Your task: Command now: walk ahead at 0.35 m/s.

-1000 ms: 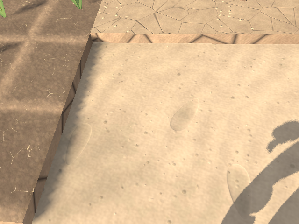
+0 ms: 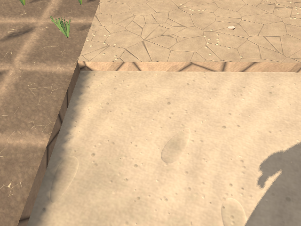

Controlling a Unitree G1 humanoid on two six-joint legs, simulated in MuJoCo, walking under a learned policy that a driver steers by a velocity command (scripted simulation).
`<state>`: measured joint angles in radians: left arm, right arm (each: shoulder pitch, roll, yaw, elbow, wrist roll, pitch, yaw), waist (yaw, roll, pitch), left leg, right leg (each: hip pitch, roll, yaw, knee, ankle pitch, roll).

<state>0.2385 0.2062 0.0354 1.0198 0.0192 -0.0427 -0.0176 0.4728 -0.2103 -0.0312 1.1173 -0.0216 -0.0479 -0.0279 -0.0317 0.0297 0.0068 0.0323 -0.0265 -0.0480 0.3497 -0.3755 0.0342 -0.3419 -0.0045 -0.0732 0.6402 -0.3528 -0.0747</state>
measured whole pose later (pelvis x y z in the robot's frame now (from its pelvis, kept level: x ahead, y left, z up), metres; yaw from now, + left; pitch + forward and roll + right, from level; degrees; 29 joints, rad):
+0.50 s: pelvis +0.24 -0.03 -0.01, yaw +0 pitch +1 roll +0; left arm 0.50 0.15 0.01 1.12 0.02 -0.10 0.02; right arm -0.02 -0.18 -0.02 0.89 -0.02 -0.05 0.02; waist 0.06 0.01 0.07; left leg -0.54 -0.01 0.12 0.58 -0.10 0.11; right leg 0.18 0.06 -0.05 0.20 -0.39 -0.06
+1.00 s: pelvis +0.51 -0.02 +0.00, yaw -11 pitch +0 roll +1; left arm 0.07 0.18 0.04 0.90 0.03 -0.02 -0.04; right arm 0.44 -0.16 -0.03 1.05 -0.02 -0.11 -0.03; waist -0.04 -0.03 0.06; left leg 0.11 -0.06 0.25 0.20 -0.33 0.06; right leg -0.61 -0.06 -0.10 0.67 -0.02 -0.09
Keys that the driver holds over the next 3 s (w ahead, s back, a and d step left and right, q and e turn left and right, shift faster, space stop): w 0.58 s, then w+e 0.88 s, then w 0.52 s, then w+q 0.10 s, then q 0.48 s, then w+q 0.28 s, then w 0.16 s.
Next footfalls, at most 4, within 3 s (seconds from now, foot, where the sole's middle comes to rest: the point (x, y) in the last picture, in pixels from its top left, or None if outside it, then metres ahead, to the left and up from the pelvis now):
0.02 right None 0.09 -0.10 -0.77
0.54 left None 0.43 0.05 -0.77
1.10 right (186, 188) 0.70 -0.13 -0.77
1.64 left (178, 128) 1.07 -0.13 -0.77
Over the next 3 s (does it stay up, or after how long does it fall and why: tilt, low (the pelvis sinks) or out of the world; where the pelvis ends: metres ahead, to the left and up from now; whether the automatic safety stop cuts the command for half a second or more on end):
stays up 1.27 -0.31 0.01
